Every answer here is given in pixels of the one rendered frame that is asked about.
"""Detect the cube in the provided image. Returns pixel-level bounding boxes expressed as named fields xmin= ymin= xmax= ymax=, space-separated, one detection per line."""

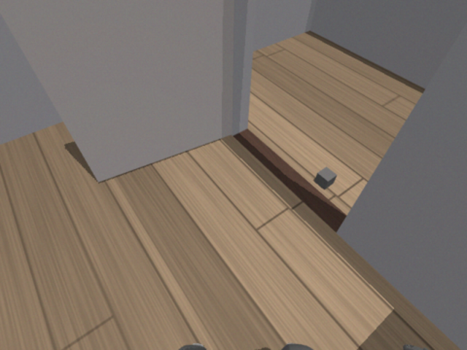
xmin=314 ymin=167 xmax=337 ymax=190

